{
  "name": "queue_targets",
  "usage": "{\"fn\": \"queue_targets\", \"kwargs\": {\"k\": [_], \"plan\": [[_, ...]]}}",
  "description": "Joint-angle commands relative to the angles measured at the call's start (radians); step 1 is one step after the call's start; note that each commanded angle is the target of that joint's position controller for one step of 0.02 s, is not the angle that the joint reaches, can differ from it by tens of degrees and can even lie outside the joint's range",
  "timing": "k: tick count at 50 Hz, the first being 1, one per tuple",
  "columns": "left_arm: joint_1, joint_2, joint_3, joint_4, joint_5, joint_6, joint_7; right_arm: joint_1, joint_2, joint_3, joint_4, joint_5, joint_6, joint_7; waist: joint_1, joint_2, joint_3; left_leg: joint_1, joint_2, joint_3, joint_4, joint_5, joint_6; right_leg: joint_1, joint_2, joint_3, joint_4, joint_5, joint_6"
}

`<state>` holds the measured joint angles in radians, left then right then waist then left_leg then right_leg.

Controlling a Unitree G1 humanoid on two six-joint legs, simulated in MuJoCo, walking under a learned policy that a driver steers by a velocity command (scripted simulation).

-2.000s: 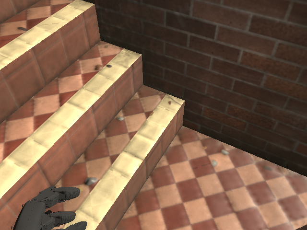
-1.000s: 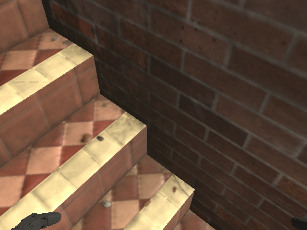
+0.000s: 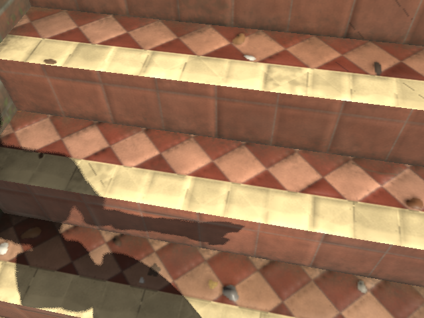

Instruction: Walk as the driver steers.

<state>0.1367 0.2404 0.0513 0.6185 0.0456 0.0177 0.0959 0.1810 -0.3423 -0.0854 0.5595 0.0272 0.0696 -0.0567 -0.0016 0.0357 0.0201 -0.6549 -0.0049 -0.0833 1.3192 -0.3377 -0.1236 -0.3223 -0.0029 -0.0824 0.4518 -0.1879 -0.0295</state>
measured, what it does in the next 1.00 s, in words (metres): walks ahead: left foot, then right foot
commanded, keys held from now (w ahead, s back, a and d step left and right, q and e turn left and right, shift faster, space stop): shift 0.50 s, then w+shift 0.16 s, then w+e+shift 0.34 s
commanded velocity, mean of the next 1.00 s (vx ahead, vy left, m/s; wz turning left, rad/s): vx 0.29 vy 0.00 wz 0.04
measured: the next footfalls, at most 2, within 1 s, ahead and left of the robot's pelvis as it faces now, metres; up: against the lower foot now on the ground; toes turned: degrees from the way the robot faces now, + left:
left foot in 0.20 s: +0.01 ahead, +0.15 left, +0.00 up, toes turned +7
right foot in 0.52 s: +0.02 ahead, -0.08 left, +0.00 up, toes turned +9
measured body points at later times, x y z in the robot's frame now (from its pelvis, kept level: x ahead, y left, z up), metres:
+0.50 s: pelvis -0.01 +0.06 -0.01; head +0.00 +0.07 +0.44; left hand +0.06 +0.33 -0.12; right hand +0.22 -0.14 -0.09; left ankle -0.03 +0.15 -0.74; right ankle -0.02 -0.08 -0.73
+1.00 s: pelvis +0.11 +0.05 +0.00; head +0.12 +0.04 +0.44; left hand +0.32 +0.28 -0.09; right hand +0.08 -0.22 -0.14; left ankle -0.03 +0.15 -0.74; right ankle +0.13 -0.06 -0.59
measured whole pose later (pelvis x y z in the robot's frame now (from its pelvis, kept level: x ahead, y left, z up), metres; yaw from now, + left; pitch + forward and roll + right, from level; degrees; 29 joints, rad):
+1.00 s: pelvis +0.11 +0.05 +0.00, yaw -2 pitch +3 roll +1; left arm 0.12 0.24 0.03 0.67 0.03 0.01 0.00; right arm 0.47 -0.26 -0.05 0.86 -0.08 -0.10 -0.01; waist -0.05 -0.01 -0.04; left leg 0.07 -0.02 0.15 0.24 -0.36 0.01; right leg -0.82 -0.06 -0.03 1.50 -0.37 -0.11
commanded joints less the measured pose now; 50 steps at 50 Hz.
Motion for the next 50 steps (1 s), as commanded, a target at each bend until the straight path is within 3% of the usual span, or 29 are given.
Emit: {"fn": "queue_targets", "kwargs": {"k": [1,3,6,9,10,11,12,13,14,15,17,20,23,25,26,27,28,29,31,33,34,35,36,37,38,40,42,46,50], "plan": [[0.033,0.154,0.045,-0.042,-0.008,-0.002,0.010,-0.114,0.012,0.020,-0.116,-0.007,-0.028,0.011,0.039,-0.134,-0.135,-0.034,0.042,0.041,-0.173,-0.037,-0.014,0.204,-0.250,0.178,-0.143,0.163,-0.212],[0.006,0.183,0.059,-0.045,-0.022,-0.005,-0.008,-0.094,0.025,0.032,-0.102,-0.009,-0.037,0.031,0.036,-0.172,-0.155,0.093,0.054,0.064,-0.341,-0.103,0.008,0.178,-0.254,0.144,-0.149,0.106,-0.202],[0.017,0.196,0.065,-0.025,-0.040,-0.013,-0.031,-0.038,-0.013,0.021,-0.066,-0.010,-0.035,0.037,0.026,-0.206,-0.136,0.252,0.034,0.113,-0.567,-0.067,0.062,0.129,-0.281,0.147,-0.144,0.050,-0.188],[0.078,0.147,0.050,0.019,-0.056,-0.026,-0.046,0.054,-0.038,0.007,-0.014,-0.014,-0.032,0.039,-0.010,-0.166,-0.094,0.471,-0.017,0.126,-0.921,0.111,0.152,0.043,-0.236,0.084,-0.007,0.088,-0.078],[0.105,0.081,0.029,0.026,-0.027,-0.033,-0.061,0.080,-0.067,0.003,-0.007,-0.022,-0.030,0.030,0.012,-0.004,-0.118,0.621,0.091,-0.027,-0.939,0.311,0.193,-0.101,-0.163,-0.020,0.190,-0.083,0.013],[0.060,0.042,0.003,-0.037,0.008,-0.043,-0.066,0.023,-0.150,-0.006,-0.033,-0.048,-0.024,0.016,0.021,0.316,-0.121,0.577,0.341,-0.338,-0.987,0.477,0.365,-0.284,-0.036,-0.072,0.345,-0.376,0.112],[-0.024,0.135,0.033,-0.034,-0.005,-0.039,-0.054,0.018,-0.081,0.009,-0.058,-0.077,-0.043,0.017,-0.050,0.150,-0.144,0.497,0.357,-0.323,-0.998,0.494,0.444,-0.240,-0.059,0.064,0.565,-0.403,0.135],[-0.027,0.148,0.042,-0.025,-0.029,-0.030,-0.052,-0.021,-0.060,0.020,-0.035,-0.082,-0.064,0.020,-0.014,0.108,-0.118,0.473,0.320,-0.250,-0.987,0.489,0.424,-0.263,-0.073,0.108,0.615,-0.355,0.127],[0.021,0.129,0.041,0.005,-0.033,-0.020,-0.046,-0.068,-0.052,0.019,-0.033,-0.063,-0.078,0.023,0.017,0.078,-0.112,0.474,0.263,-0.187,-0.967,0.484,0.381,-0.255,-0.078,0.118,0.626,-0.302,0.130],[0.050,0.132,0.042,0.024,-0.022,-0.013,-0.039,-0.097,-0.029,0.025,-0.030,-0.045,-0.086,0.024,0.029,0.080,-0.110,0.478,0.245,-0.155,-0.950,0.547,0.356,-0.252,-0.079,0.126,0.631,-0.245,0.139],[0.093,0.113,0.036,0.045,-0.021,-0.010,-0.040,-0.115,0.004,0.037,-0.013,-0.041,-0.087,0.022,0.054,0.083,-0.128,0.446,0.205,-0.089,-0.925,0.662,0.345,-0.167,-0.065,0.116,0.612,-0.196,0.150],[0.056,0.062,0.008,0.043,-0.029,-0.015,-0.048,-0.093,0.026,0.041,0.008,-0.042,-0.078,0.021,0.022,0.093,-0.136,0.482,0.180,-0.072,-0.892,0.677,0.343,-0.087,-0.054,0.095,0.412,-0.209,0.137],[0.041,0.066,-0.004,0.046,-0.036,-0.019,-0.058,-0.065,0.029,0.041,0.031,-0.035,-0.075,0.021,-0.002,0.104,-0.127,0.514,0.197,-0.136,-0.890,0.604,0.359,-0.021,-0.049,0.090,0.226,-0.239,0.117],[0.090,0.065,-0.011,0.075,-0.025,-0.028,-0.066,-0.075,0.050,0.048,0.050,-0.022,-0.081,0.023,0.040,0.067,-0.104,0.452,0.160,-0.137,-0.895,0.459,0.306,0.125,-0.051,0.095,-0.017,0.016,0.083],[0.165,0.073,-0.016,0.111,-0.011,-0.018,-0.072,0.007,0.033,0.048,0.083,-0.079,-0.084,0.027,0.026,0.046,-0.149,0.414,0.122,-0.112,-0.923,0.259,0.235,0.261,-0.048,0.101,-0.064,0.019,0.048],[0.156,0.120,-0.008,0.118,-0.003,-0.022,-0.076,0.019,0.049,0.046,0.084,-0.092,-0.086,0.036,-0.008,-0.061,-0.099,0.370,0.043,-0.071,-0.923,0.062,0.202,0.251,-0.110,0.162,-0.044,0.047,0.021],[0.106,0.144,0.010,0.119,-0.017,-0.018,-0.084,-0.010,0.043,0.043,0.092,-0.089,-0.077,0.046,-0.002,-0.169,-0.043,0.373,-0.039,0.016,-0.874,-0.069,0.190,0.127,-0.087,0.179,-0.061,-0.256,-0.025],[0.100,0.134,0.011,0.107,-0.017,-0.019,-0.093,-0.048,0.019,0.036,0.091,-0.093,-0.073,0.057,0.021,-0.187,0.006,0.364,-0.061,0.049,-0.801,-0.133,0.187,0.052,-0.103,0.230,-0.132,-0.455,-0.048],[0.113,0.151,0.021,0.096,-0.014,-0.025,-0.095,-0.050,0.015,0.028,0.089,-0.078,-0.087,0.071,0.017,-0.241,0.059,0.338,-0.073,0.098,-0.716,-0.147,0.191,-0.008,-0.167,0.330,-0.234,-0.642,-0.089],[0.014,0.135,0.023,0.062,-0.037,-0.036,-0.097,0.026,0.049,0.033,0.114,-0.075,-0.115,0.076,-0.052,-0.192,0.088,0.471,-0.045,0.086,-0.786,-0.088,0.222,-0.139,-0.160,0.307,-0.217,-0.593,-0.088],[-0.022,0.071,-0.003,0.036,-0.084,-0.080,-0.070,0.056,0.045,0.017,0.124,0.018,-0.152,0.048,-0.070,-0.148,0.125,0.497,-0.002,0.008,-0.868,-0.156,0.242,-0.191,-0.125,0.263,-0.124,-0.478,-0.079],[-0.066,0.015,-0.026,0.012,-0.095,-0.111,-0.065,0.133,0.005,0.007,0.145,0.019,-0.179,0.036,-0.104,0.000,0.119,0.598,0.097,-0.183,-1.014,-0.279,0.289,-0.305,-0.036,0.169,0.066,-0.337,-0.040],[-0.097,-0.012,-0.042,-0.020,-0.100,-0.135,-0.061,0.223,-0.074,-0.022,0.163,0.002,-0.195,0.040,-0.140,0.185,0.108,0.714,0.281,-0.467,-1.197,-0.399,0.372,-0.449,-0.007,0.099,0.314,-0.199,-0.021],[-0.115,0.084,-0.004,-0.031,-0.037,-0.107,-0.085,0.281,-0.102,-0.024,0.178,-0.110,-0.180,0.055,-0.150,0.169,0.089,0.724,0.367,-0.581,-1.262,-0.359,0.383,-0.506,0.011,0.153,0.403,-0.253,-0.061],[-0.072,0.087,0.007,-0.006,-0.042,-0.093,-0.093,0.240,-0.058,-0.019,0.173,-0.133,-0.170,0.058,-0.106,0.084,0.074,0.752,0.346,-0.491,-1.216,-0.217,0.366,-0.496,-0.013,0.194,0.509,-0.206,-0.090],[0.004,0.060,0.006,0.033,-0.044,-0.081,-0.110,0.187,-0.007,-0.004,0.167,-0.110,-0.173,0.053,-0.058,0.032,0.003,0.776,0.291,-0.276,-1.196,0.002,0.312,-0.481,-0.044,0.191,0.598,-0.103,-0.103],[0.013,0.040,0.001,0.047,-0.024,-0.068,-0.114,0.179,0.012,0.006,0.180,-0.089,-0.184,0.051,-0.043,0.024,-0.028,0.737,0.243,-0.095,-1.177,0.255,0.273,-0.458,-0.044,0.157,0.700,-0.029,-0.084],[-0.037,0.020,-0.011,0.000,-0.010,-0.032,-0.109,0.224,-0.019,0.008,0.219,-0.098,-0.187,0.050,-0.026,0.120,-0.061,0.756,0.270,0.056,-1.094,0.579,0.280,-0.550,-0.065,0.056,1.003,-0.099,-0.071],[-0.152,0.024,-0.023,-0.080,-0.015,-0.002,-0.078,0.236,-0.039,0.025,0.252,-0.109,-0.196,0.031,-0.003,0.029,0.043,0.769,0.316,0.171,-1.092,0.745,0.246,-0.710,-0.083,0.062,1.191,-0.275,-0.094]]}}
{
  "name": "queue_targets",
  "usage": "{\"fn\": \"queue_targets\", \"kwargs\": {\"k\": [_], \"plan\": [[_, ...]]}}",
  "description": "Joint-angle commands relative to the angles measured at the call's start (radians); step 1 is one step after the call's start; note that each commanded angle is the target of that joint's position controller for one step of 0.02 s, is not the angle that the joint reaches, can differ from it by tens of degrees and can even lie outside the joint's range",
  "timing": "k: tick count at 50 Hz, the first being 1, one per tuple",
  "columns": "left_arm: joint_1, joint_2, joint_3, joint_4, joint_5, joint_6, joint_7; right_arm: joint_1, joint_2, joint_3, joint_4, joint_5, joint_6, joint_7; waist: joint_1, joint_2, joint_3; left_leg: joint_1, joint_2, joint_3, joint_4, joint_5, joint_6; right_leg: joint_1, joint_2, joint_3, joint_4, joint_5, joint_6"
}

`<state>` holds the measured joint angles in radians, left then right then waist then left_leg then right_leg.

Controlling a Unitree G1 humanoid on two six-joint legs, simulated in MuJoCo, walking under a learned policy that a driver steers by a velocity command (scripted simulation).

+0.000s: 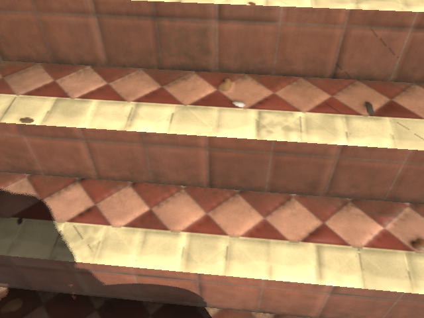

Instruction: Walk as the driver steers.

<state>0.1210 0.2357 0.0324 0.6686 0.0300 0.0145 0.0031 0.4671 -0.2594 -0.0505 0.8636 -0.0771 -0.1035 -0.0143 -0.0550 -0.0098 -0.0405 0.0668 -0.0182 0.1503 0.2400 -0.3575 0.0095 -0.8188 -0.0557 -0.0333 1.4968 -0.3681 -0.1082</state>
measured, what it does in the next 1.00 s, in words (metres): climbs, turning right: right foot 0.20 m higher, then left foot 0.19 m higher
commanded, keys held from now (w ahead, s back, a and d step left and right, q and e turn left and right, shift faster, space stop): w+e+shift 0.40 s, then w+shift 0.24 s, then w+q+shift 0.36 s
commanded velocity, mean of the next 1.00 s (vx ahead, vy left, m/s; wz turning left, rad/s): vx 0.62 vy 0.24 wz -0.38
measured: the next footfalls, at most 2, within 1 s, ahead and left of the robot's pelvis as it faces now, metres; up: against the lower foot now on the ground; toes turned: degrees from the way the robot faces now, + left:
right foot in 0.18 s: +0.23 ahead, -0.18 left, +0.20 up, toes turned -11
left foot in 0.58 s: +0.57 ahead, -0.26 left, +0.39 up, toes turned -27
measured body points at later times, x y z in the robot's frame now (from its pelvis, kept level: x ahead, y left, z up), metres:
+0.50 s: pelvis +0.34 -0.21 +0.19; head +0.41 -0.20 +0.63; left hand +0.31 +0.07 +0.06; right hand +0.67 -0.41 +0.28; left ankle +0.45 -0.15 -0.25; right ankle +0.20 -0.16 -0.52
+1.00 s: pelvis +0.64 -0.36 +0.39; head +0.71 -0.40 +0.83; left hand +0.90 -0.19 +0.28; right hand +0.61 -0.65 +0.28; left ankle +0.66 -0.21 +0.13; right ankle +0.49 -0.43 -0.34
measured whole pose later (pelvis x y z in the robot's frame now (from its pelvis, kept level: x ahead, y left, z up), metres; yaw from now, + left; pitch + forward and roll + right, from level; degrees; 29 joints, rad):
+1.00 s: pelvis +0.64 -0.36 +0.39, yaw -23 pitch +5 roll +2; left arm 0.15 0.26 0.06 0.77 0.10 -0.06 0.17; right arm 0.26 -0.24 -0.08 0.60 -0.03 0.04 0.00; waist -0.11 -0.03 0.08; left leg -1.04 -0.22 -0.07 2.65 -0.80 0.05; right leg -0.14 -0.13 -0.14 0.49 -0.40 0.03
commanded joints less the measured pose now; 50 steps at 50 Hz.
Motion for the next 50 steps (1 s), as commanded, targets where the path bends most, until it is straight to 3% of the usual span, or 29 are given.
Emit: {"fn": "queue_targets", "kwargs": {"k": [1,5,7,9,10,11,12,13,16,18,23,24,26,27,28,29,30,31,34,38,41,42,43,44,45,46,47,49,50], "plan": [[-0.140,0.026,-0.001,-0.135,-0.003,0.009,0.028,-0.043,-0.135,-0.010,-0.046,-0.006,-0.028,-0.011,0.051,0.117,0.091,0.090,0.351,-0.060,0.020,0.963,0.124,-0.264,-0.003,-0.020,0.311,-0.157,-0.041],[-0.436,-0.018,-0.023,-0.282,-0.021,-0.007,0.060,0.124,-0.145,-0.004,0.039,-0.043,-0.032,-0.008,-0.031,0.105,0.180,0.449,0.463,-0.031,0.075,1.133,0.095,-0.861,0.025,0.076,0.632,-0.540,-0.103],[-0.493,-0.045,-0.058,-0.361,-0.024,-0.026,0.050,0.026,-0.115,0.016,0.036,-0.041,-0.019,0.002,0.060,0.056,0.197,0.277,0.355,0.118,-0.006,1.109,0.006,-0.697,-0.010,-0.001,0.277,-0.561,-0.110],[-0.166,0.036,-0.048,-0.287,-0.020,0.004,-0.002,-0.108,-0.249,-0.006,-0.075,0.060,0.005,-0.026,0.201,0.048,-0.069,-0.234,0.300,0.142,0.090,1.591,0.091,0.274,0.143,-0.160,-0.209,-0.306,-0.085],[0.191,0.084,0.003,-0.199,-0.026,0.027,0.004,-0.210,-0.371,-0.042,-0.132,0.110,0.022,-0.010,0.375,0.192,-0.305,-0.273,0.320,0.090,0.394,1.965,0.112,0.649,0.229,-0.073,-0.135,-0.198,-0.070],[0.290,0.154,0.044,-0.144,-0.026,0.026,0.031,-0.332,-0.391,-0.061,-0.220,0.152,0.016,0.025,0.456,0.078,-0.405,-0.424,0.235,0.088,0.756,1.918,0.051,0.900,0.228,0.069,-0.334,-0.056,-0.110],[0.294,0.208,0.068,-0.133,-0.047,0.017,0.086,-0.455,-0.253,-0.040,-0.289,0.115,0.011,0.079,0.415,-0.180,-0.308,-0.701,0.021,0.042,1.258,0.603,-0.032,0.926,0.103,0.392,-0.778,0.008,-0.183],[0.281,0.234,0.066,-0.102,-0.016,0.021,0.135,-0.526,-0.083,0.022,-0.342,0.064,-0.014,0.129,0.339,-0.447,-0.293,-0.859,-0.099,-0.054,1.586,0.133,-0.027,0.877,0.061,0.644,-0.996,0.080,-0.197],[0.235,0.163,0.049,-0.008,0.030,-0.007,0.142,-0.484,0.075,0.077,-0.409,0.005,-0.006,0.118,0.142,-0.020,0.028,-0.945,-0.042,-0.217,1.691,0.166,-0.011,0.468,0.100,0.652,-0.861,0.187,-0.182],[0.305,0.115,0.044,0.085,0.051,-0.065,0.101,-0.623,0.086,0.090,-0.486,-0.016,-0.017,0.068,0.179,-0.060,0.008,-1.152,-0.122,-0.215,2.100,-0.061,-0.004,0.555,0.122,0.667,-0.963,0.242,-0.234],[0.518,0.031,0.011,0.250,-0.005,-0.160,0.082,-1.036,0.132,0.144,-0.684,-0.005,0.013,-0.039,0.221,0.047,0.230,-1.301,-0.082,-0.083,1.974,-0.474,-0.036,0.433,0.015,0.489,-1.355,0.909,-0.093],[0.588,0.024,0.003,0.285,0.014,-0.153,0.080,-1.095,0.192,0.181,-0.748,-0.012,0.043,-0.063,0.238,0.184,0.213,-1.286,-0.059,-0.060,1.812,-0.454,-0.025,0.528,0.015,0.394,-1.317,1.233,0.056],[0.271,0.261,0.040,0.149,-0.030,-0.100,0.155,-0.527,0.135,0.161,-0.636,0.048,0.131,-0.015,-0.136,0.264,-0.109,-0.111,-0.162,0.022,1.140,-0.136,0.024,0.097,0.016,0.231,-1.313,1.898,0.223],[0.245,0.258,0.076,0.099,-0.026,-0.121,0.165,-0.342,0.040,0.092,-0.537,0.037,0.174,0.008,-0.138,0.222,-0.142,0.236,-0.164,0.007,0.935,0.009,0.032,-0.080,0.043,0.336,-1.139,1.946,0.323],[0.017,0.345,0.125,0.065,-0.050,-0.122,0.169,-0.113,-0.100,-0.001,-0.443,0.054,0.245,-0.003,-0.360,0.319,-0.241,0.309,-0.002,-0.241,0.779,0.212,0.225,-0.070,0.075,0.386,-0.502,1.457,0.376],[-0.109,0.277,0.135,0.035,-0.071,-0.092,0.142,-0.092,-0.072,-0.011,-0.366,0.058,0.258,0.014,-0.425,0.652,-0.222,0.102,0.091,-0.354,0.226,0.598,0.413,0.090,0.286,0.216,0.149,-0.257,0.308],[-0.003,0.187,0.098,-0.023,0.001,-0.086,0.106,-0.152,-0.060,-0.004,-0.362,0.087,0.204,0.033,-0.197,0.342,-0.350,0.214,0.221,-0.449,0.517,1.089,0.489,-0.099,0.285,0.168,0.575,-0.336,0.241],[0.049,0.151,0.099,-0.036,0.021,-0.066,0.107,-0.212,-0.026,-0.005,-0.379,0.089,0.162,0.005,-0.154,0.084,-0.364,0.126,0.317,-0.651,0.431,0.875,0.509,-0.145,0.258,0.255,0.662,-0.279,0.167],[0.131,-0.033,0.045,-0.039,0.105,-0.032,0.116,-0.333,0.124,0.039,-0.284,0.082,0.075,-0.001,0.057,-0.194,0.058,-0.309,0.179,-0.441,0.302,0.608,0.314,-0.262,0.199,0.184,0.587,-0.286,0.099],[0.191,0.026,0.046,-0.010,-0.007,-0.013,0.134,-0.433,0.055,0.017,-0.257,0.019,0.064,0.024,0.097,-0.020,0.059,-0.624,0.040,-0.241,0.178,0.934,0.320,0.117,0.137,-0.075,0.117,-0.165,0.158],[0.117,-0.033,0.017,-0.019,0.023,-0.031,0.158,-0.279,-0.007,-0.001,-0.235,0.010,0.080,0.046,0.035,0.023,-0.059,-0.293,0.024,-0.283,0.323,1.091,0.258,0.025,0.068,-0.053,0.022,-0.121,0.092],[0.290,0.030,0.012,0.005,0.038,-0.059,0.150,-0.438,-0.048,-0.017,-0.282,0.038,0.073,0.025,0.188,-0.026,-0.107,-0.565,-0.107,-0.182,0.480,1.264,0.087,0.549,0.042,-0.061,-0.491,0.088,0.055],[0.464,0.107,0.046,0.053,-0.002,-0.050,0.150,-0.499,-0.079,-0.034,-0.303,0.067,0.056,0.033,0.300,-0.085,-0.204,-0.857,-0.232,-0.111,0.716,0.946,-0.069,1.143,0.025,-0.057,-1.033,0.563,0.072],[0.324,0.066,0.054,0.069,-0.044,-0.030,0.149,-0.390,-0.094,-0.061,-0.270,0.099,0.048,0.038,0.282,-0.356,-0.103,-0.941,-0.248,-0.143,1.319,-0.209,-0.007,1.167,-0.120,0.083,-1.400,1.129,0.074],[0.211,0.066,0.042,0.089,0.000,-0.040,0.134,-0.294,-0.067,-0.058,-0.282,0.084,0.065,0.025,0.174,-0.271,0.022,-1.032,-0.191,-0.187,1.899,-0.411,0.037,1.085,-0.189,0.036,-1.462,1.133,0.051],[0.272,0.169,0.052,0.097,0.057,-0.057,0.137,-0.241,0.036,-0.026,-0.357,0.082,0.073,0.004,0.120,-0.209,-0.149,-1.358,-0.209,-0.238,2.475,-0.583,0.004,1.377,-0.421,0.169,-0.953,1.977,-0.037],[0.405,0.238,0.099,0.142,0.081,-0.067,0.157,-0.306,0.001,-0.029,-0.439,0.099,0.081,-0.005,0.164,-0.097,-0.314,-1.638,-0.217,-0.296,2.702,-0.664,-0.017,1.701,-0.609,0.245,-0.861,2.219,-0.165],[0.438,0.215,0.094,0.187,0.096,-0.072,0.191,-0.571,0.095,0.021,-0.496,0.030,0.121,0.018,0.155,0.137,-0.129,-1.964,-0.186,-0.237,2.755,-0.576,0.053,1.683,-0.455,0.102,-0.937,1.572,-0.092],[0.311,0.214,0.083,0.186,0.063,-0.070,0.183,-0.581,0.109,0.041,-0.535,0.014,0.137,0.035,0.038,0.131,-0.026,-1.815,-0.122,-0.193,2.431,-0.507,0.061,1.394,-0.387,-0.067,-1.066,1.446,0.000]]}}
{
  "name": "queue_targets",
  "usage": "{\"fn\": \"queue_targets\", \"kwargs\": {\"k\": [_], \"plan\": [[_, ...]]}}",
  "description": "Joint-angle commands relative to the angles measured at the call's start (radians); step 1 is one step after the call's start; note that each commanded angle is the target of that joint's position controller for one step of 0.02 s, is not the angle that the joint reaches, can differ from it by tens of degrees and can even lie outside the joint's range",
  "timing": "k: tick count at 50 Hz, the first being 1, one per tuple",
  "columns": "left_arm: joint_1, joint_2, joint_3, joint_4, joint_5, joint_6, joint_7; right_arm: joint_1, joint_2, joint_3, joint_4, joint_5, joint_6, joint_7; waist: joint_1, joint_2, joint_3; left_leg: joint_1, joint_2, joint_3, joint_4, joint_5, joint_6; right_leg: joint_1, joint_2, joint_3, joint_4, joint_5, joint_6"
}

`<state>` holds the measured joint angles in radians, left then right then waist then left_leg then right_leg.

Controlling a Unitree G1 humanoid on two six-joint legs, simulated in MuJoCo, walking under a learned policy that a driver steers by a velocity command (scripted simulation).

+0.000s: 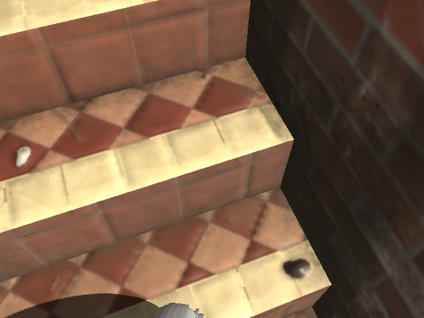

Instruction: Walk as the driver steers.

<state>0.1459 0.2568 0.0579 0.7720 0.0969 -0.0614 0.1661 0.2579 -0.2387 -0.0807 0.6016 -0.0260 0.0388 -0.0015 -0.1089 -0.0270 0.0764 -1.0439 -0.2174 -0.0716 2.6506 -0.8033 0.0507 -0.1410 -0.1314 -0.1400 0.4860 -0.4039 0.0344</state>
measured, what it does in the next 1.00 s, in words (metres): steps on the spot, turning left: left foot 0.20 m higher, then right foot 0.20 m higher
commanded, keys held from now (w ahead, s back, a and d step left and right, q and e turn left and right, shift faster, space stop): w+q+shift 0.06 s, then q+shift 0.60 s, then shift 0.10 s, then w+shift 0.24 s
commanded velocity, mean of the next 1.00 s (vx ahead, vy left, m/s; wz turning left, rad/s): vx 0.15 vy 0.06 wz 0.76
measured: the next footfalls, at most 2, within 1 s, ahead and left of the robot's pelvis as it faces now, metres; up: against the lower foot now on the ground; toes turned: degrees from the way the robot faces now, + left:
left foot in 0.20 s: +0.11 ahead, +0.12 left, +0.20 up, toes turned +15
right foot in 0.50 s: +0.30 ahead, -0.08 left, +0.39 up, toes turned +25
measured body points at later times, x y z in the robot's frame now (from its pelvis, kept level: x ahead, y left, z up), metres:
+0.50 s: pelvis +0.14 -0.04 +0.21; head +0.19 -0.07 +0.66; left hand +0.32 +0.24 +0.24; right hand +0.27 -0.23 +0.04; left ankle +0.08 +0.10 -0.54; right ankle +0.33 -0.08 -0.35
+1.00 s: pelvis -0.04 -0.06 +0.01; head -0.04 -0.01 +0.45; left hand -0.08 +0.24 -0.07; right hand +0.19 -0.25 -0.09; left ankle -0.23 -0.15 -0.70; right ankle +0.15 -0.09 -0.34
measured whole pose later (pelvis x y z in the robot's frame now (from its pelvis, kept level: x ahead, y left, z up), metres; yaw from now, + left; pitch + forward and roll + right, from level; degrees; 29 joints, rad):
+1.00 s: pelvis -0.04 -0.06 +0.01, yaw +45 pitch +1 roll -9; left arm 0.17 0.25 -0.02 0.43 0.00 0.03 0.01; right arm 0.44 -0.35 -0.04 0.79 -0.03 -0.04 0.08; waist 0.06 0.09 0.03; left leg -0.02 0.11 -0.03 0.66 -0.40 0.13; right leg -1.43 -0.20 -0.12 2.27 -0.88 0.10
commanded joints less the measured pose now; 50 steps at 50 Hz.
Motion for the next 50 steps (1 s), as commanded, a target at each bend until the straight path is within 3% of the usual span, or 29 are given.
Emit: {"fn": "queue_targets", "kwargs": {"k": [1,3,5,6,7,8,9,10,11,12,15,18,20,23,25,27,29,30,31,32,33,38,40,43,46,47,48,49,50], "plan": [[0.061,0.220,0.052,0.037,-0.039,-0.002,0.009,-0.330,0.075,0.074,-0.323,-0.041,0.024,0.038,-0.055,0.086,-0.026,-0.396,0.171,0.033,-0.361,-0.031,0.024,0.288,-0.293,-0.094,-0.210,1.393,-0.070],[-0.343,0.309,0.061,-0.080,-0.071,-0.002,-0.024,-0.055,0.055,0.074,-0.270,-0.033,0.100,0.027,-0.266,0.001,-0.070,0.413,0.165,0.103,-0.997,0.223,0.058,-0.323,-0.128,-0.310,-0.322,1.543,-0.023],[-0.333,0.364,0.087,-0.193,-0.186,-0.024,-0.084,0.310,-0.131,-0.008,-0.120,0.012,0.072,-0.061,-0.306,-0.272,-0.478,0.890,0.063,-0.049,-1.314,0.251,0.048,-0.084,-0.049,-0.121,0.019,1.902,-0.111],[-0.289,0.289,0.079,-0.245,-0.222,-0.011,-0.116,0.250,-0.171,-0.017,-0.096,0.003,0.047,-0.069,-0.241,-0.081,-0.542,0.891,0.047,-0.131,-1.666,0.323,0.107,0.061,0.007,-0.076,0.452,1.875,-0.046],[-0.334,0.196,0.055,-0.326,-0.192,-0.007,-0.143,0.144,-0.228,-0.038,-0.042,0.029,0.052,-0.102,-0.169,0.280,-0.446,0.977,0.051,-0.212,-1.991,0.621,0.196,-0.279,0.188,-0.050,0.857,0.977,-0.001],[-0.158,0.121,0.018,-0.284,-0.092,-0.020,-0.180,-0.118,-0.222,-0.052,-0.099,0.011,0.053,-0.118,0.014,0.335,-0.489,1.054,0.140,-0.428,-2.072,0.542,0.331,-0.548,0.250,0.198,1.280,0.370,-0.053],[0.539,0.147,0.020,0.101,0.081,0.070,-0.307,0.149,-0.089,0.043,-0.052,0.052,0.089,0.012,-0.015,0.181,-0.670,1.368,0.250,-0.715,-1.817,1.307,0.408,-1.047,0.174,0.583,1.756,0.513,-0.099],[0.308,0.212,0.034,0.082,0.016,0.082,-0.340,0.263,-0.065,0.043,0.040,0.056,0.071,0.065,-0.125,-0.068,-0.543,1.195,0.257,-0.637,-1.931,1.034,0.283,-1.063,0.172,0.464,1.628,0.557,-0.128],[-0.286,-0.002,-0.019,-0.312,-0.029,-0.004,-0.168,0.059,-0.157,-0.043,0.112,0.023,0.019,-0.053,-0.013,0.236,-0.312,0.857,0.125,-0.352,-2.025,0.601,0.258,-0.721,0.150,0.275,1.560,0.252,-0.040],[-0.327,-0.071,-0.052,-0.349,-0.035,-0.029,-0.119,0.151,-0.149,-0.045,0.170,-0.001,-0.024,-0.073,-0.028,0.305,-0.226,0.966,0.139,-0.249,-1.990,0.828,0.252,-0.953,0.156,0.291,1.680,0.026,-0.020],[-0.290,-0.018,-0.065,-0.368,-0.032,-0.036,-0.105,0.096,-0.146,-0.035,0.121,0.033,-0.046,-0.056,0.058,-0.021,-0.121,1.057,0.206,-0.142,-2.195,1.307,0.193,-1.092,0.138,0.225,1.478,-0.264,-0.013],[-0.312,-0.036,-0.072,-0.441,-0.123,0.014,-0.047,-0.084,-0.239,-0.067,0.132,-0.014,-0.099,-0.012,0.099,0.155,-0.132,0.821,0.334,-0.220,-2.313,1.480,0.284,-1.050,0.142,0.149,1.800,-0.332,0.022],[-0.325,-0.057,-0.093,-0.495,-0.113,0.072,-0.015,-0.060,-0.257,-0.056,0.144,-0.016,-0.079,0.000,0.151,0.072,-0.067,0.637,0.276,-0.193,-2.368,1.094,0.201,-0.936,0.113,0.167,1.531,-0.217,0.037],[-0.035,-0.115,-0.108,-0.400,-0.108,0.117,-0.040,-0.187,-0.296,-0.060,0.092,0.002,-0.049,0.015,0.278,0.110,-0.235,0.385,0.304,-0.114,-2.457,1.191,0.078,-0.173,0.117,0.089,1.033,-0.009,-0.011],[0.039,-0.083,-0.083,-0.295,-0.084,0.109,-0.051,-0.072,-0.233,-0.071,0.139,0.020,-0.036,0.054,0.221,0.106,-0.288,0.592,0.226,-0.049,-2.248,1.123,0.058,-0.185,0.179,0.050,0.681,-0.173,0.002],[-0.040,0.087,-0.045,-0.342,-0.041,0.111,-0.033,0.080,-0.104,-0.050,0.096,0.014,0.000,0.067,0.097,-0.452,-0.308,0.603,0.166,-0.048,-1.504,0.563,-0.039,-0.551,-0.274,0.983,-0.053,-0.923,-0.148],[-0.326,0.034,-0.057,-0.388,-0.125,0.077,-0.014,0.196,-0.068,-0.037,0.114,-0.073,0.020,0.049,-0.055,-0.518,-0.237,0.567,0.203,-0.097,-1.092,0.562,-0.137,-0.710,-0.283,0.888,-0.036,-0.825,-0.105],[-0.376,-0.047,-0.077,-0.370,-0.115,0.063,-0.027,0.204,-0.123,-0.046,0.153,-0.065,0.032,0.041,-0.104,-0.333,-0.250,0.605,0.168,-0.091,-0.975,0.636,-0.184,-0.682,-0.221,0.556,0.189,-0.558,-0.070],[-0.219,0.047,-0.049,-0.406,-0.111,-0.024,-0.089,0.490,0.057,0.025,0.210,0.037,-0.042,0.080,-0.051,-0.286,-0.113,0.504,0.212,-0.036,-0.735,0.721,-0.088,-0.882,-0.110,0.035,0.531,-0.348,-0.035],[-0.201,-0.032,-0.065,-0.415,-0.110,-0.041,-0.102,0.605,0.035,0.049,0.250,0.047,-0.051,0.078,-0.079,0.039,-0.160,0.440,0.162,0.036,-0.781,0.702,-0.115,-0.851,-0.109,-0.044,0.590,-0.330,-0.007],[-0.205,-0.039,-0.067,-0.433,-0.116,-0.058,-0.096,0.613,-0.007,0.043,0.250,0.015,-0.050,0.078,-0.083,0.131,-0.196,0.452,0.135,0.071,-0.828,0.784,-0.129,-0.779,-0.091,-0.102,0.644,-0.362,0.004],[0.050,0.108,-0.050,-0.447,-0.094,-0.079,-0.066,0.410,-0.196,-0.017,0.218,-0.056,-0.045,0.091,0.099,0.034,-0.152,0.529,0.316,0.048,-1.565,0.959,-0.026,-0.730,-0.162,0.100,0.797,-0.607,0.041],[0.042,0.083,-0.091,-0.506,-0.017,-0.031,-0.088,0.367,-0.237,-0.021,0.219,-0.090,0.021,0.099,0.163,0.001,-0.153,0.635,0.394,-0.013,-1.512,1.136,0.097,-0.936,-0.252,0.240,0.768,-0.755,0.044],[0.001,0.055,-0.126,-0.483,0.002,-0.021,-0.187,0.366,-0.264,-0.008,0.227,-0.043,-0.023,0.075,0.153,0.099,-0.214,0.817,0.499,-0.140,-1.689,1.190,0.119,-1.097,-0.311,0.380,0.908,-0.700,0.023],[-0.033,0.056,-0.100,-0.453,0.005,0.019,-0.244,0.440,-0.224,-0.015,0.265,0.031,-0.081,0.087,0.080,0.258,-0.098,1.024,0.407,0.013,-2.290,1.286,0.133,-1.196,-0.173,-0.036,1.425,-0.736,0.108],[-0.037,-0.013,-0.125,-0.464,-0.020,0.052,-0.251,0.517,-0.208,-0.015,0.306,0.035,-0.073,0.109,0.091,0.327,0.017,0.946,0.389,0.060,-2.524,1.385,0.163,-1.213,-0.128,-0.122,1.661,-0.733,0.104],[-0.064,-0.035,-0.119,-0.506,-0.129,0.096,-0.255,0.530,-0.329,-0.047,0.312,0.016,-0.109,0.162,0.153,0.565,0.066,0.659,0.298,0.028,-2.046,1.632,0.255,-1.325,0.082,-0.176,2.145,-0.679,0.021],[-0.572,-0.270,-0.145,-0.585,-0.175,0.085,-0.104,0.385,-0.150,0.044,0.157,0.014,-0.074,0.065,-0.132,0.317,-0.028,0.933,0.418,-0.093,-2.232,1.975,0.155,-1.299,0.146,-0.196,2.098,-0.530,0.127],[-0.629,-0.238,-0.159,-0.588,-0.148,0.068,-0.075,0.449,-0.091,0.057,0.193,-0.021,-0.067,0.042,-0.148,0.271,-0.018,0.998,0.371,-0.073,-2.185,1.889,0.129,-1.393,0.148,-0.158,1.941,-0.471,0.088]]}}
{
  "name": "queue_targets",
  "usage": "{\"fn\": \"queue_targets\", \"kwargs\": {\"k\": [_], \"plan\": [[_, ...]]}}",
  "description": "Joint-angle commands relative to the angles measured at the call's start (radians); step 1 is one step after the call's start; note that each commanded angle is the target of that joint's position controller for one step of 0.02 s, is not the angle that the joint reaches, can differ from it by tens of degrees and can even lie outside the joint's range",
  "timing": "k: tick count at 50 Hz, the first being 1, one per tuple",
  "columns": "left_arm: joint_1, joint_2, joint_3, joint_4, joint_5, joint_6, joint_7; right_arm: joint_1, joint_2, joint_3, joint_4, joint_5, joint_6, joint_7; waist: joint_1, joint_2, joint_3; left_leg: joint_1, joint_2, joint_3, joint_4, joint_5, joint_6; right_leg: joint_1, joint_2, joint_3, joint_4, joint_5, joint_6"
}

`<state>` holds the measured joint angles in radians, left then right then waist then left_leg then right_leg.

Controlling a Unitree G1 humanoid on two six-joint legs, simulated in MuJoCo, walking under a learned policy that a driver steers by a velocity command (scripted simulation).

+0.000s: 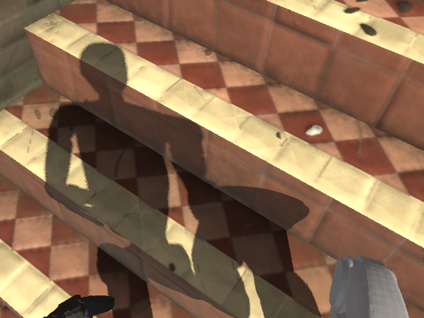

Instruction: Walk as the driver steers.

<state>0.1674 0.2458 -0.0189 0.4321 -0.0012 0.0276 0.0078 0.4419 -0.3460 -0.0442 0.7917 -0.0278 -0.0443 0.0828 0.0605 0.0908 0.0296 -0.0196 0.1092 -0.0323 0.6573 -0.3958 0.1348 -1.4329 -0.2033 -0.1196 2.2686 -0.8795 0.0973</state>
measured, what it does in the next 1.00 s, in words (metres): goes down, backwards, turning right: right foot 0.20 m higher, then left foot 0.20 m lower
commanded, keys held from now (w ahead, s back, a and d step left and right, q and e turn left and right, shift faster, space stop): w+shift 0.26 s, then w+e+shift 0.74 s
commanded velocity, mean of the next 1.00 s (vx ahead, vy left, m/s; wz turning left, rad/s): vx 0.92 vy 0.00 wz -0.45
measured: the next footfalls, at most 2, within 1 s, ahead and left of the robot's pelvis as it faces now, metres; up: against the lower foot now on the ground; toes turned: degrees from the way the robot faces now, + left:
right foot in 0.12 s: +0.09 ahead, -0.01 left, +0.20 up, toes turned -17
left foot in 0.36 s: +0.07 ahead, +0.30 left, +0.00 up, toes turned +1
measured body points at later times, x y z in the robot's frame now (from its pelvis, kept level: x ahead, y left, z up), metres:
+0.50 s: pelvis -0.13 +0.26 -0.08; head -0.20 +0.29 +0.37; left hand +0.20 +0.36 -0.02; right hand -0.07 +0.02 -0.18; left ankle +0.03 +0.30 -0.74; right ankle -0.17 +0.12 -0.45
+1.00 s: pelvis -0.49 +0.47 -0.38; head -0.39 +0.41 +0.05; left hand -0.33 +0.68 -0.49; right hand -0.25 +0.25 -0.47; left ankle -0.30 +0.50 -0.99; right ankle -0.57 +0.44 -1.07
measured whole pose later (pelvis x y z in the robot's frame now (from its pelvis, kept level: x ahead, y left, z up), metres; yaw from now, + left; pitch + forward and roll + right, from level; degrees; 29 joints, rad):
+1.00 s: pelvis -0.49 +0.47 -0.38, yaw -23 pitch +0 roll +10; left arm 0.24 0.18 0.05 0.63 -0.04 -0.01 0.02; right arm -0.20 -0.04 0.02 0.59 -0.04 0.02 -0.07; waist 0.14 -0.10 0.29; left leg -0.80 -0.03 0.28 1.11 -0.91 -0.11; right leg -0.38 -0.08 0.07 1.04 -0.56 -0.12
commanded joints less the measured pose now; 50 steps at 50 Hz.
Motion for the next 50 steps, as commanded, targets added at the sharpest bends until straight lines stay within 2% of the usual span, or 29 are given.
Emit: {"fn": "queue_targets", "kwargs": {"k": [1,4,6,7,8,9,11,13,16,19,20,22,24,27,29,32,33,35,37,39,40,41,43,44,45,46,47,48,50], "plan": [[-0.527,-0.127,-0.045,-0.204,0.001,-0.063,0.095,0.241,-0.047,-0.002,0.004,-0.061,-0.001,-0.081,-0.257,0.242,-0.044,0.094,0.094,-0.169,-0.187,1.357,0.031,-0.105,0.236,-0.135,0.106,0.071,-0.036],[0.006,-0.014,0.004,-0.018,0.017,-0.069,0.056,-0.190,-0.241,-0.047,-0.123,0.035,-0.048,-0.138,0.149,0.166,-0.360,-0.223,0.139,-0.158,-0.162,2.041,-0.058,0.959,0.272,-0.035,-0.676,0.129,-0.196],[0.429,0.138,0.069,0.125,0.031,-0.056,0.080,-0.554,-0.280,-0.079,-0.181,0.049,-0.057,-0.147,0.494,0.016,-0.277,-0.334,-0.019,-0.111,0.610,1.937,-0.135,1.198,0.289,0.132,-1.238,0.023,-0.350],[0.418,0.141,0.060,0.255,0.063,-0.053,0.090,-0.593,0.009,-0.009,-0.226,0.029,-0.056,-0.098,0.326,-0.430,-0.132,-0.725,-0.268,-0.099,1.066,0.351,-0.139,1.137,0.117,0.457,-1.236,0.126,-0.416],[-0.054,0.110,0.077,0.120,0.051,-0.045,0.082,-0.297,0.076,-0.006,-0.257,0.041,0.013,-0.101,-0.048,-0.410,-0.200,-0.860,-0.283,-0.298,1.342,0.197,-0.178,1.074,-0.143,0.940,-1.511,-0.050,-0.478],[-0.259,0.021,0.070,0.054,-0.007,-0.040,0.085,-0.167,0.030,0.008,-0.205,-0.017,0.086,-0.112,-0.115,-0.269,-0.136,-0.824,-0.170,-0.303,1.369,0.113,-0.153,0.877,-0.217,0.964,-1.527,-0.091,-0.441],[-0.668,-0.172,-0.015,-0.047,-0.032,-0.070,0.073,0.053,0.052,0.015,-0.183,-0.026,0.165,-0.104,-0.364,-0.118,0.016,-0.450,-0.068,-0.276,1.153,-0.098,-0.101,0.168,-0.245,0.588,-1.375,0.115,-0.266],[-0.734,-0.172,-0.018,-0.061,0.029,-0.105,0.063,0.149,0.023,-0.003,-0.151,0.027,0.188,-0.101,-0.471,-0.093,-0.060,-0.325,-0.015,-0.094,0.837,0.134,-0.106,0.177,-0.199,0.175,-1.197,0.199,-0.138],[-0.542,-0.128,0.018,0.007,0.012,-0.059,0.098,0.134,0.100,0.010,-0.128,0.062,0.136,-0.090,-0.405,0.060,-0.066,-0.204,0.019,0.061,0.163,0.373,-0.052,0.340,-0.024,-0.101,-0.801,0.271,-0.144],[-0.598,-0.255,0.026,-0.040,-0.062,0.010,0.074,0.006,0.155,0.057,-0.182,-0.068,0.088,-0.043,-0.320,0.204,-0.024,-0.478,-0.048,0.052,0.116,0.360,-0.124,0.372,0.285,0.189,0.101,0.166,-0.059],[-0.360,-0.424,-0.002,-0.094,-0.054,0.023,0.070,-0.283,0.160,0.090,-0.267,-0.108,0.067,-0.034,-0.024,0.284,0.004,-0.755,0.008,-0.231,-0.094,0.036,-0.195,0.401,0.350,0.268,0.314,0.425,-0.050],[-0.045,-0.200,0.064,0.026,0.054,0.040,0.087,-0.666,-0.049,0.015,-0.414,-0.042,0.042,-0.077,0.160,0.097,-0.118,-0.841,0.182,-0.621,-0.405,-0.641,-0.320,0.399,0.337,0.208,0.299,0.810,-0.021],[-0.023,0.031,0.119,0.088,0.046,0.081,0.049,-0.682,-0.015,0.027,-0.389,0.008,0.002,-0.152,0.120,-0.044,-0.094,-0.887,0.091,-0.417,-0.495,-0.503,-0.467,0.680,0.318,0.081,-0.087,0.854,-0.026],[-0.025,0.113,0.123,0.091,0.005,0.101,0.004,-0.639,-0.071,-0.017,-0.364,-0.035,0.002,-0.212,0.083,-0.088,-0.078,-0.767,0.139,-0.218,-0.489,-0.300,-0.405,0.999,0.276,-0.050,-0.814,0.736,-0.091],[0.128,0.110,0.121,0.161,-0.008,0.077,-0.028,-0.559,-0.004,-0.026,-0.320,-0.027,-0.013,-0.195,0.097,-0.074,-0.138,-0.660,0.086,0.030,-0.184,-0.039,-0.313,1.180,0.175,-0.021,-1.136,0.713,-0.242],[-0.083,-0.058,0.085,0.200,0.012,0.038,-0.115,-0.209,0.165,-0.016,-0.233,0.036,0.071,-0.187,-0.103,-0.467,0.015,-0.426,-0.098,0.250,0.812,-0.084,-0.187,0.972,0.072,0.091,-1.939,1.003,-0.353],[-0.146,-0.063,0.073,0.200,0.053,0.006,-0.108,-0.213,0.229,-0.015,-0.294,0.026,0.071,-0.200,-0.153,-0.484,-0.087,-0.560,-0.092,0.143,1.273,-0.199,-0.198,1.044,0.021,0.148,-1.933,1.202,-0.366],[-0.203,-0.016,0.041,0.143,0.082,-0.024,-0.059,-0.373,0.270,0.023,-0.395,-0.009,0.108,-0.168,-0.159,-0.044,-0.076,-0.869,-0.158,0.133,1.345,-0.233,-0.210,1.197,0.016,0.239,-2.020,1.159,-0.331],[0.282,0.032,0.047,0.265,0.155,-0.106,0.045,-0.776,0.377,0.103,-0.559,-0.068,0.046,-0.119,0.073,-0.096,-0.020,-1.231,-0.203,0.226,1.510,-0.187,-0.263,1.341,0.096,0.286,-1.687,1.446,-0.293],[0.187,0.191,0.105,0.216,0.121,-0.096,0.103,-0.731,0.227,0.085,-0.551,-0.071,0.017,-0.087,0.004,-0.103,-0.168,-1.127,-0.159,0.157,1.125,-0.102,-0.277,1.443,0.055,0.441,-1.811,1.272,-0.353],[0.399,0.143,0.102,0.273,0.063,-0.102,0.125,-0.942,0.230,0.100,-0.573,-0.058,0.002,-0.062,0.201,-0.094,-0.109,-1.126,-0.197,0.192,0.878,-0.182,-0.269,1.464,0.049,0.495,-1.951,1.291,-0.354],[0.418,0.068,0.075,0.325,0.029,-0.090,0.138,-0.946,0.298,0.116,-0.575,-0.015,0.011,-0.027,0.170,0.024,-0.228,-0.654,-0.243,0.231,0.617,-0.118,-0.189,1.336,0.098,0.311,-2.045,1.557,-0.328],[0.200,0.263,0.127,0.238,0.003,-0.109,0.101,-0.635,0.246,0.077,-0.540,0.031,0.098,-0.051,-0.110,-0.299,-0.298,-0.292,-0.291,0.177,0.426,-0.369,-0.129,1.310,0.099,0.346,-1.836,2.450,-0.281],[0.114,0.201,0.152,0.191,0.026,-0.122,0.067,-0.569,0.207,0.063,-0.531,0.086,0.065,-0.114,-0.127,-0.683,-0.102,-0.501,-0.132,-0.084,-0.033,-0.356,-0.057,1.464,0.023,0.638,-1.634,2.446,-0.309],[0.207,0.119,0.139,0.149,-0.052,-0.122,0.049,-0.440,0.196,0.049,-0.460,-0.007,0.034,-0.136,-0.068,-0.399,-0.444,0.190,0.011,-0.191,0.220,0.128,-0.021,1.101,0.053,0.562,-1.442,1.922,-0.255],[0.305,0.070,0.090,0.109,-0.071,-0.105,0.028,-0.506,0.060,0.006,-0.434,-0.039,0.001,-0.133,-0.073,0.189,-0.864,0.684,0.329,-0.539,0.092,0.266,0.043,0.703,0.278,0.352,-1.273,0.922,-0.176],[0.422,0.075,0.101,0.147,-0.027,-0.075,0.024,-0.621,0.084,-0.013,-0.443,-0.009,0.006,-0.156,-0.016,0.331,-1.024,0.484,0.338,-0.445,-0.031,0.268,-0.047,0.959,0.221,0.183,-1.108,0.239,-0.143],[0.781,0.184,0.161,0.296,-0.010,-0.041,0.010,-0.816,0.165,0.003,-0.434,-0.022,-0.004,-0.180,0.179,0.163,-0.990,0.056,0.235,-0.144,-0.046,0.276,-0.133,1.397,0.183,-0.024,-1.018,0.237,-0.172],[1.214,0.136,0.186,0.423,-0.068,0.082,0.007,-1.352,0.248,0.008,-0.441,-0.022,0.006,-0.184,0.640,-0.014,-0.399,-0.889,0.134,0.128,0.105,0.255,-0.296,1.819,-0.044,0.151,-1.050,0.355,-0.319]]}}
Over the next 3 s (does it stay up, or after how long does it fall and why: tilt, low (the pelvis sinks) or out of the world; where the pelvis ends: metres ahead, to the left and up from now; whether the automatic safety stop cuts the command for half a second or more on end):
stays up -0.42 0.67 -0.39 its command is cut before an obstacle after 1.4 s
